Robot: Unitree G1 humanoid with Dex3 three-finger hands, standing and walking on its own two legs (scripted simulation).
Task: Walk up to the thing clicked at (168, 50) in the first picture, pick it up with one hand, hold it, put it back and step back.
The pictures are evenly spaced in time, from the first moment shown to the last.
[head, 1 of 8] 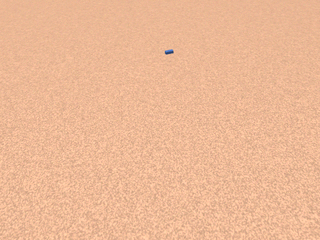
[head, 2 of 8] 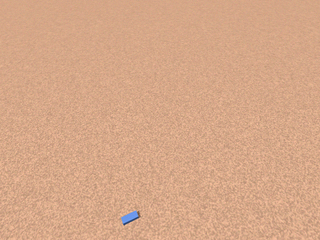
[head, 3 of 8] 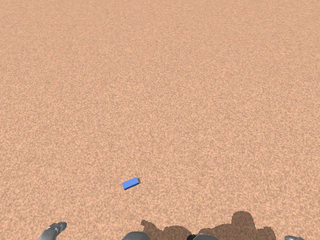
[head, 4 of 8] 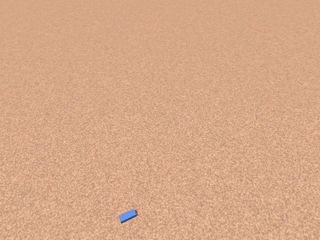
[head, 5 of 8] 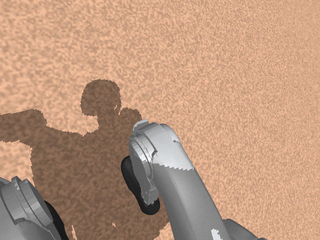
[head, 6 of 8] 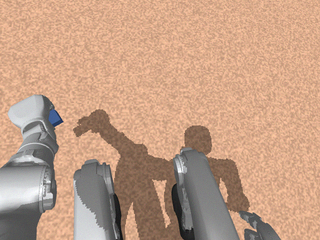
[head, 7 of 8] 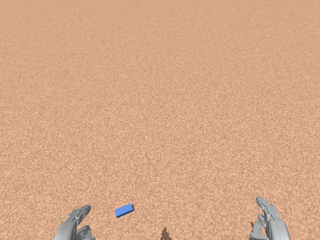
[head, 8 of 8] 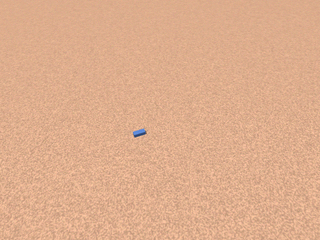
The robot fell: no
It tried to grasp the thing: yes
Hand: left
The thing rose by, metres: 0.68
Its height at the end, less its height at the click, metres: +0.00
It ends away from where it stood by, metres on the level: 0.01
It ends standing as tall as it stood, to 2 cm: yes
